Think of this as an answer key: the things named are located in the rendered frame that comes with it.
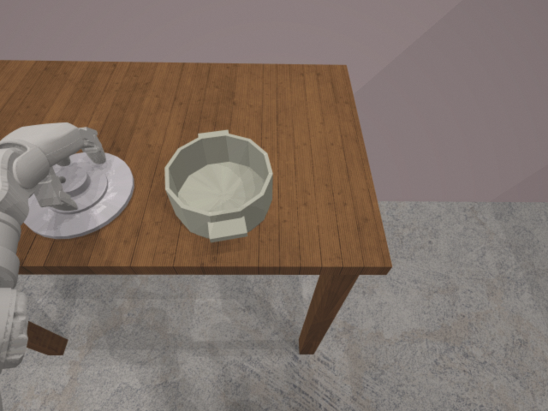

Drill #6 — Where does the pot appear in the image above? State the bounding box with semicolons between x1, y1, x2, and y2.
164;130;273;242

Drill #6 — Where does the left robot forearm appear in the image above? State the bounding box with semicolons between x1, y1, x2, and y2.
0;139;50;289

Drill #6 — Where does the knob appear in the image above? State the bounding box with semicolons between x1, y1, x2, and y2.
56;166;91;198

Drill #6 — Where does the robot left hand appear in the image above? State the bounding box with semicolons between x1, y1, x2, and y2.
0;122;106;211

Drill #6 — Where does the left robot upper arm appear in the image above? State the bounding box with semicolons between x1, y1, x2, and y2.
0;288;28;411

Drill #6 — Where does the lid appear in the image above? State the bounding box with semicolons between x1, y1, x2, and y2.
24;152;134;239

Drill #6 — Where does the table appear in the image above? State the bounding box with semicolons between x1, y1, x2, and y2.
0;60;392;355

